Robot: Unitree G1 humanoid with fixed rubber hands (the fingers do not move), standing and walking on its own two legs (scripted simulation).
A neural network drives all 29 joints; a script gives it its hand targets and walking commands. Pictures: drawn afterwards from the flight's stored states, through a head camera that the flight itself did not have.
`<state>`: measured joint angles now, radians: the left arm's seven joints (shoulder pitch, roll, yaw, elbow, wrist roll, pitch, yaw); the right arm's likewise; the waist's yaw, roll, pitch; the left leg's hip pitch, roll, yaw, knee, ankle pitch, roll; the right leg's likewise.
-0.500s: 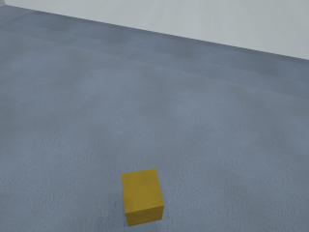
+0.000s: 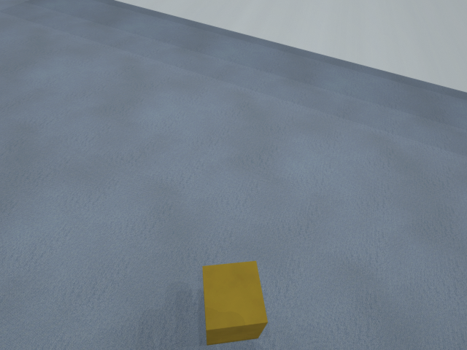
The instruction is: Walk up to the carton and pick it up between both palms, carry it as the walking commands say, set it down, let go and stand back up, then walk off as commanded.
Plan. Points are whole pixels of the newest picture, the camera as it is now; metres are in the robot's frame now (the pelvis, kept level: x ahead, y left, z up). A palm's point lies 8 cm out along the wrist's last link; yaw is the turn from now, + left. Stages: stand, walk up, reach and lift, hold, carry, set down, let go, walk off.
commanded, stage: walk up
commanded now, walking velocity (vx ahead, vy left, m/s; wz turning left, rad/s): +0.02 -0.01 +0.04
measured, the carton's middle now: (231, 303) +0.40 -0.03 -0.65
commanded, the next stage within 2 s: stand in 1.00 s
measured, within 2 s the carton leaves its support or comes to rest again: neither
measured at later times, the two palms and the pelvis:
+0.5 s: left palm out of the picture +0.00 +0.17 -0.15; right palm out of the picture -0.02 -0.23 -0.15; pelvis +0.03 -0.03 +0.00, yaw +0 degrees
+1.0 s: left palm out of the picture +0.00 +0.19 -0.15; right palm out of the picture +0.02 -0.22 -0.15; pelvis +0.05 -0.02 +0.00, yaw +0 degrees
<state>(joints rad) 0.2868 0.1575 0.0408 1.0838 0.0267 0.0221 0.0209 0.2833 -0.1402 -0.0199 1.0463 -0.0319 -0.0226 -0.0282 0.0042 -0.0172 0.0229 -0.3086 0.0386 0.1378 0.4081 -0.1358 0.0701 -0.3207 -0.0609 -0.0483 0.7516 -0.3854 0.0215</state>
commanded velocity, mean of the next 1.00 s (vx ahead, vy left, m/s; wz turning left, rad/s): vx -0.01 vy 0.00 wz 0.01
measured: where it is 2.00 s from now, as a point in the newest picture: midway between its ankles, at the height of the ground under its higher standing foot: outside the picture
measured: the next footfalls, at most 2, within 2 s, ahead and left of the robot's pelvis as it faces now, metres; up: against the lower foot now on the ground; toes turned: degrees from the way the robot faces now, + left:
right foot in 0.10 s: +0.03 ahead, -0.15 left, +0.00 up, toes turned +3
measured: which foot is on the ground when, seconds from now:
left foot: down 0.00-1.00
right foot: up 0.00-0.08, down 0.10-1.00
